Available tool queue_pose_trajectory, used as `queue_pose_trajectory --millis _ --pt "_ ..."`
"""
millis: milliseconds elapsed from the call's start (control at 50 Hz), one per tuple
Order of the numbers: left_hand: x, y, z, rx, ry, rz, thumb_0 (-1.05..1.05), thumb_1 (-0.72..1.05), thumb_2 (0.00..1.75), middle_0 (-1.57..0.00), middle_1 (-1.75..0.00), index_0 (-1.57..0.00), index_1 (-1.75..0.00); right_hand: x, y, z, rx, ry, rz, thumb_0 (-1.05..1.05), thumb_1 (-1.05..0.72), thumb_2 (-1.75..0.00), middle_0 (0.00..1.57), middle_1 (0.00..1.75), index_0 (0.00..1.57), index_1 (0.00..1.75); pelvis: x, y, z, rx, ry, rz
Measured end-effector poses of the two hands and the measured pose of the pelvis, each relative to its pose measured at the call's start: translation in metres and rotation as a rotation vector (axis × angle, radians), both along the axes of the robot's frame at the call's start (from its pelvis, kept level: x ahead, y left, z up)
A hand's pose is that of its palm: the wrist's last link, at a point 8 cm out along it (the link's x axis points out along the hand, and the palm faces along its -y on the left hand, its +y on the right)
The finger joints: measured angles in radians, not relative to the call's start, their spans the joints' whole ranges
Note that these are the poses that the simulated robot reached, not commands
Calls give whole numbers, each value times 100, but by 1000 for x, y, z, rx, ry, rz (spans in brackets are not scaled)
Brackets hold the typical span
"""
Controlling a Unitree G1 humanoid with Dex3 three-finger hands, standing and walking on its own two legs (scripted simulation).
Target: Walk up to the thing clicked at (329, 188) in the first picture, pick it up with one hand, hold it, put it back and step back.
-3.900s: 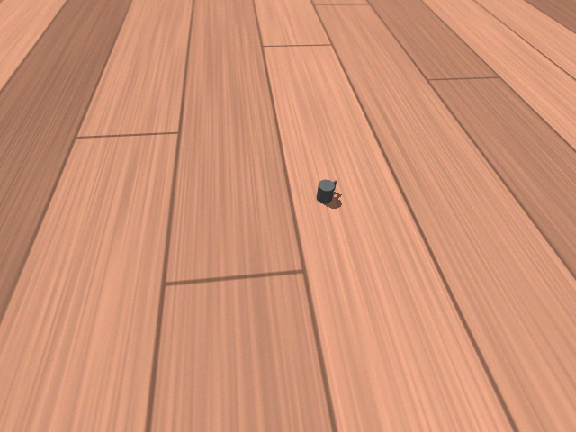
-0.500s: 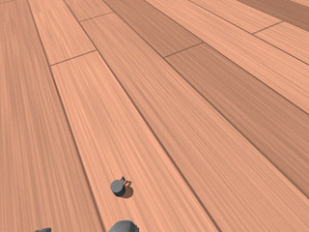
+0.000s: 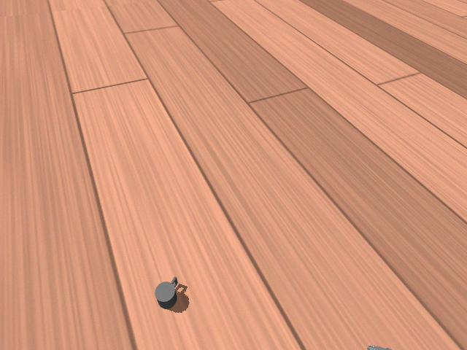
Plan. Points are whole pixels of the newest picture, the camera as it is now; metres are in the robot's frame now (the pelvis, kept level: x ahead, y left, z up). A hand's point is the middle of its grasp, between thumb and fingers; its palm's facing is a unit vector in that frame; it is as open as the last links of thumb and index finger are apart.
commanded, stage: walk up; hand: left
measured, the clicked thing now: (168, 291) +0.46 +0.22 -0.72
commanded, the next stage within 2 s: stand in 0.82 s
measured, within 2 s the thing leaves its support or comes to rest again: neither
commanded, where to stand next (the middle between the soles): +0.05 -0.01 m, yaw -1 degrees
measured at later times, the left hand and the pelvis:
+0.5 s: hand out of the picture +0.11 +0.25 -0.14, palm faces +0.00 -0.94 -0.34, open 7.4 cm; pelvis +0.01 -0.01 +0.01, yaw +0 degrees
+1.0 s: hand out of the picture +0.10 +0.25 -0.14, palm faces -0.02 -0.94 -0.34, open 7.4 cm; pelvis +0.02 +0.00 +0.02, yaw +0 degrees
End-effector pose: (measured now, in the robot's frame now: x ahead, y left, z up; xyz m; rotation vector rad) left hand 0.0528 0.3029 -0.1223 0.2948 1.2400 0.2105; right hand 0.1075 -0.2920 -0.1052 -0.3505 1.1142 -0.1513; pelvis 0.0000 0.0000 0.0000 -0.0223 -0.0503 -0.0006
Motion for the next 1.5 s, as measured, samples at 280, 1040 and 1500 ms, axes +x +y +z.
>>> queue_pose_trajectory --millis 280,1040,1500 --pt "7 -2 22 38 19 28 0 91 90 -21 -30 -20 -30 12 -2 -6 45 34 -17 1 -91 -90 20 30 20 30 10 -6 12 11 1 7" --pt "36 -7 18 8 22 -8 0 91 90 -21 -30 -20 -30 -13 -4 -2 21 106 -68 1 -91 -90 20 30 20 30 23 -3 16 18 17 2" --pt "62 -14 20 5 -8 -24 0 91 90 -21 -30 -20 -30 9 -13 3 3 87 -68 1 -91 -90 20 30 20 30 40 -7 17 19 18 -5"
